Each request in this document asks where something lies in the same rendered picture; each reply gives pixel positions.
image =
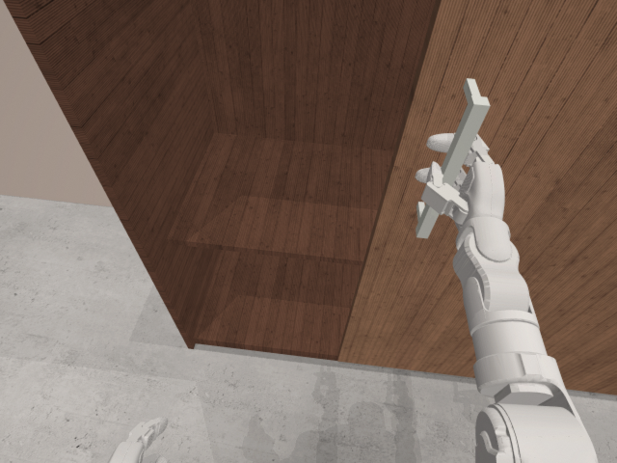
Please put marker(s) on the left robot hand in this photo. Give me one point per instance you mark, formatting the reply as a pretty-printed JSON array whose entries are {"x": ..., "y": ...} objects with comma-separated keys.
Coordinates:
[{"x": 140, "y": 438}]

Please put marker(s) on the right robot hand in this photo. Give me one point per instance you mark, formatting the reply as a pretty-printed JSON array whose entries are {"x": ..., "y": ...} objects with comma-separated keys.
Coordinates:
[{"x": 478, "y": 193}]

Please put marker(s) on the robot right forearm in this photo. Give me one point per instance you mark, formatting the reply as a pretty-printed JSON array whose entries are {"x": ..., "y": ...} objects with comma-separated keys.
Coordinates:
[{"x": 512, "y": 366}]

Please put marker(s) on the wardrobe door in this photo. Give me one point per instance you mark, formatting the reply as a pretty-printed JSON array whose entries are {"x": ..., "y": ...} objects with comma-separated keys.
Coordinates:
[{"x": 549, "y": 71}]

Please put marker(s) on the right robot upper arm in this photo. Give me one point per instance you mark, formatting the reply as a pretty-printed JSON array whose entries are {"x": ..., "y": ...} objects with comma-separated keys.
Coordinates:
[{"x": 515, "y": 433}]

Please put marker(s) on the handle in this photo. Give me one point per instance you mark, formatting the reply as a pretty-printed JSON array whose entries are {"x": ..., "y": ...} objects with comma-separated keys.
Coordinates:
[{"x": 467, "y": 130}]

